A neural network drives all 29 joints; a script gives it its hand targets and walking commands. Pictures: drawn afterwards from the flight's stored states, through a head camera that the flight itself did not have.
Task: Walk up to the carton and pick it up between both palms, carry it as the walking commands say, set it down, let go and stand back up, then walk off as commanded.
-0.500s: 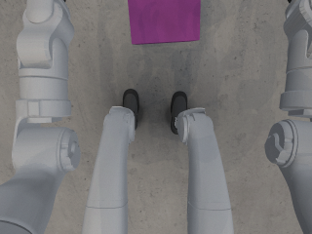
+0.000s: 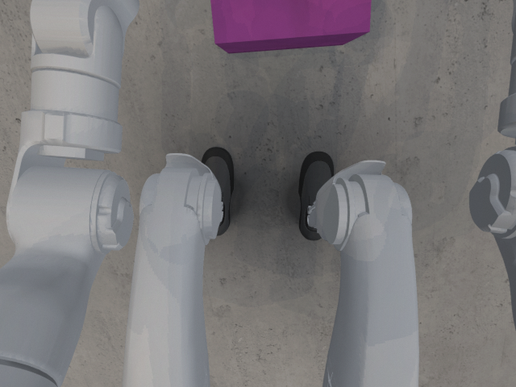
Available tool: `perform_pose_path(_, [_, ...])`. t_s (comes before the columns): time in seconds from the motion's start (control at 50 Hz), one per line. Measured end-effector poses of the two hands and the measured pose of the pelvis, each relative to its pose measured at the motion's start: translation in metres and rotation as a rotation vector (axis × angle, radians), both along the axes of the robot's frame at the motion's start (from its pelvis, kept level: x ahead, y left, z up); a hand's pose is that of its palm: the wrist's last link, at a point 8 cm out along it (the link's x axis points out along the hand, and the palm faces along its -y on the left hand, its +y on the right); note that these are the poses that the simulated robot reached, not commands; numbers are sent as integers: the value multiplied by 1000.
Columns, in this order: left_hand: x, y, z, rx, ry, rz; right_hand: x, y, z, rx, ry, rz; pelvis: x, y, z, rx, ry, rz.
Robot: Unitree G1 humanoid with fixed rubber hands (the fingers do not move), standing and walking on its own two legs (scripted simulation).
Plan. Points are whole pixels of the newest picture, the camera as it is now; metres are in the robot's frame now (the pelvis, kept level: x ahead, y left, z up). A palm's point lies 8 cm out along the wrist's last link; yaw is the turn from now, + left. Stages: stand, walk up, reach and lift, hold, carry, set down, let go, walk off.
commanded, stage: reach and lift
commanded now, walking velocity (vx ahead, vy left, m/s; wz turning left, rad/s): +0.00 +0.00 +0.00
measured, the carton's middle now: out of the picture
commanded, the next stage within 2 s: none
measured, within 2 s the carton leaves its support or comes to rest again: neither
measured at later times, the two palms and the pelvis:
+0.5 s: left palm out of the picture +0.57 +0.19 -0.26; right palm out of the picture +0.59 -0.21 -0.27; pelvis +0.02 -0.01 -0.09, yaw +2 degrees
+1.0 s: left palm out of the picture +0.58 +0.18 -0.31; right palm out of the picture +0.58 -0.20 -0.32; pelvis +0.03 +0.00 -0.14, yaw +2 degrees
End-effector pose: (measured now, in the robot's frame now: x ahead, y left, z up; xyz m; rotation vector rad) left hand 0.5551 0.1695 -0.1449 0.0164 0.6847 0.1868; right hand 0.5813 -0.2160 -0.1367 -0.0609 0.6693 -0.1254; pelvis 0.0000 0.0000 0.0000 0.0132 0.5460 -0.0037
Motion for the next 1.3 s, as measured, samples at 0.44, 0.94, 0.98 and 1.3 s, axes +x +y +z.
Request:
perform_pose_path(0.44, [18,9,-102,31,21,17,9,6,-117,-1,33,-1,19,-8,-83,27,17,8])
perform_pose_path(0.94, [29,11,-158,8,66,-16,-1,8,-180,17,66,21,34,4,-137,5,-24,23])
perform_pose_path(0.98, [29,8,-160,6,76,-19,1,11,-179,20,61,29,34,4,-138,5,-23,23])
perform_pose_path(1.3, [25,2,-163,15,84,-31,0,17,-181,12,67,56,33,-1,-133,15,-11,23])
